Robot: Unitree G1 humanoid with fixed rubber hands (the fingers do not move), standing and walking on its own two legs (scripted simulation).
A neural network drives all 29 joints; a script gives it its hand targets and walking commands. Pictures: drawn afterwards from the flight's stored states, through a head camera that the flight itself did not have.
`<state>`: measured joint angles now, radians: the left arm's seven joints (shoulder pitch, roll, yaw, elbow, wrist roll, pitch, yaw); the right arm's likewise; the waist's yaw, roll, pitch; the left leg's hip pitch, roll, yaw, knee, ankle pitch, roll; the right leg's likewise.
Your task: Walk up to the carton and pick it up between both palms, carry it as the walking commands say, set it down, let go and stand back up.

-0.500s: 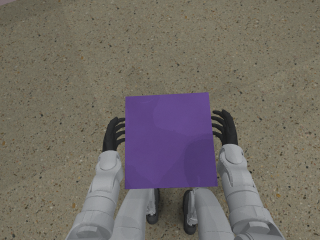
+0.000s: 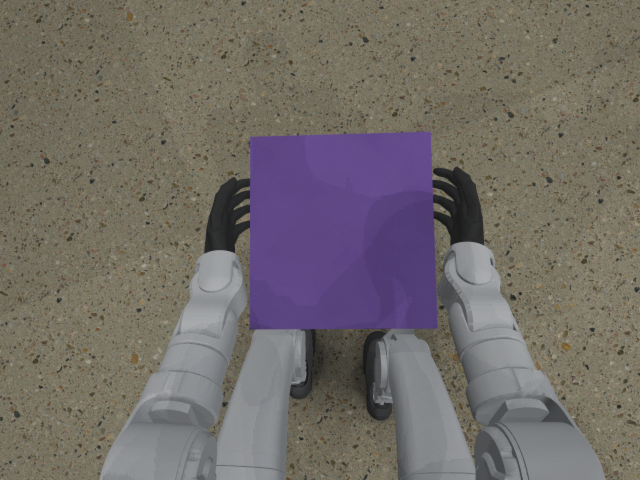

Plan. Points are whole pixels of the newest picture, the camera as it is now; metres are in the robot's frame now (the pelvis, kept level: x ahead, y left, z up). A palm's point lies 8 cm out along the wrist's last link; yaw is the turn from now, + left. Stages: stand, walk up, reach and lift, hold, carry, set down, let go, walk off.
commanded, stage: set down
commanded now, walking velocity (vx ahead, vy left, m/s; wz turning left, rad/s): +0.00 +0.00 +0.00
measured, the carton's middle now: (340, 238) +0.38 +0.01 -0.22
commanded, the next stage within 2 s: none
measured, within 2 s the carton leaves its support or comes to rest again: neither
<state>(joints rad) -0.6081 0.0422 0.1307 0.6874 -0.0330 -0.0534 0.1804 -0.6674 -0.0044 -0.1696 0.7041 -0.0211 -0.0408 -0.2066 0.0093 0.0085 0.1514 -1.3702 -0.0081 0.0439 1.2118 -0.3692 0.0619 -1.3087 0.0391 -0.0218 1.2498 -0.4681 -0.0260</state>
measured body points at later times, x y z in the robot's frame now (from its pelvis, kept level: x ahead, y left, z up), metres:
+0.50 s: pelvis -0.04 -0.01 -0.08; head +0.26 +0.01 +0.25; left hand +0.41 +0.16 -0.23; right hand +0.42 -0.14 -0.23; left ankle +0.09 +0.09 -0.61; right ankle +0.05 -0.11 -0.61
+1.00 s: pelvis -0.05 +0.00 -0.15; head +0.30 +0.01 +0.11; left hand +0.44 +0.16 -0.34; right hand +0.44 -0.14 -0.33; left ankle +0.09 +0.09 -0.61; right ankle +0.05 -0.11 -0.61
